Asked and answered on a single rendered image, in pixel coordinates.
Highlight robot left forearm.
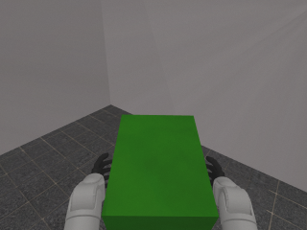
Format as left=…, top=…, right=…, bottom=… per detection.
left=63, top=172, right=106, bottom=230

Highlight robot right forearm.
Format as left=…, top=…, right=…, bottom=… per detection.
left=212, top=176, right=258, bottom=230

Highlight left robot hand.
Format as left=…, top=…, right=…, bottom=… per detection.
left=91, top=152, right=112, bottom=188

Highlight right robot hand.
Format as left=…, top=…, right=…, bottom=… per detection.
left=205, top=156, right=225, bottom=190

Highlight carton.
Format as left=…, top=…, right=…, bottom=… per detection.
left=101, top=114, right=219, bottom=230

